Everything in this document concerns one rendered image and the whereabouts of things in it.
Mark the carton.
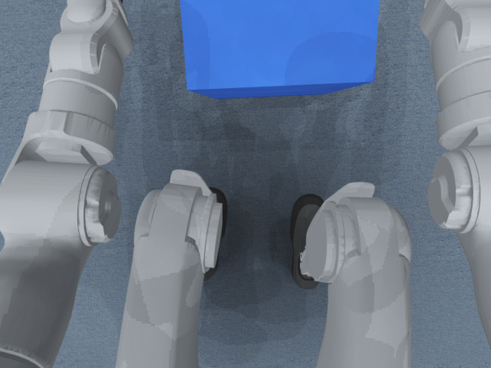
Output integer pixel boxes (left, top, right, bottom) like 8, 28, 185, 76
180, 0, 379, 99

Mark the robot left upper arm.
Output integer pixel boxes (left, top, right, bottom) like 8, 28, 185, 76
0, 160, 121, 368

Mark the robot left shin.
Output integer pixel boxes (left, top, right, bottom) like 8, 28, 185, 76
133, 169, 212, 271

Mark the robot right upper arm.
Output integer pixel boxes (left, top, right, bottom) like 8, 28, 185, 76
427, 145, 491, 349

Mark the left robot foot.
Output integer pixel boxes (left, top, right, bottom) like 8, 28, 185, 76
203, 187, 227, 281

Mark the right robot forearm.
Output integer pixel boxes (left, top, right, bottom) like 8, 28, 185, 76
420, 0, 491, 150

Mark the left robot forearm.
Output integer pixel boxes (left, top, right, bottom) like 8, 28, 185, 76
0, 0, 133, 235

